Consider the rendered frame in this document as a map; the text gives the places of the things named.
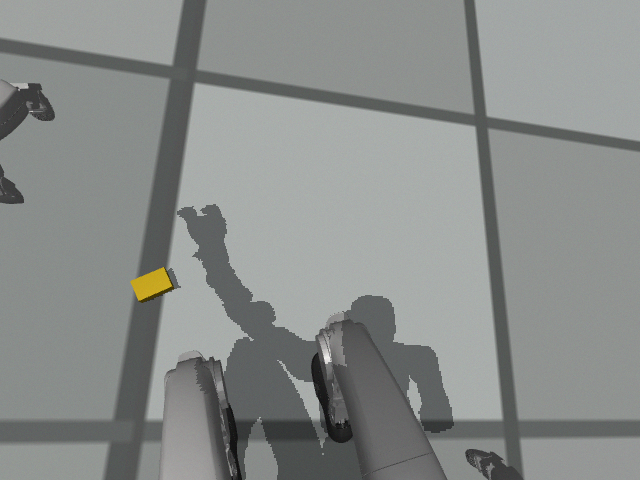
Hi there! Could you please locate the small box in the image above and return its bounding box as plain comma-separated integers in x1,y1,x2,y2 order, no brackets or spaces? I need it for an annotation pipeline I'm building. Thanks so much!
130,267,175,303

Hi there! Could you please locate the right robot foot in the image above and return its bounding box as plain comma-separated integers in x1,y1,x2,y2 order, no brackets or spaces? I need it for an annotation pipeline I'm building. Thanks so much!
311,353,353,443

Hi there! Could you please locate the left robot hand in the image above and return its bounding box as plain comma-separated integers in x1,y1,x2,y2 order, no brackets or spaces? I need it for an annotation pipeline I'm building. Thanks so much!
0,79,55,204

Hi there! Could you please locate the right robot hand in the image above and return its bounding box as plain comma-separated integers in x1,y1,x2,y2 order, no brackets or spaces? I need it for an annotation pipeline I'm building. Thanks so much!
465,449,524,480

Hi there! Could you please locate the left robot foot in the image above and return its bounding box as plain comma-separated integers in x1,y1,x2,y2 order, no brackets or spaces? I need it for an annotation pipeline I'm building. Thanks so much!
226,402,242,480

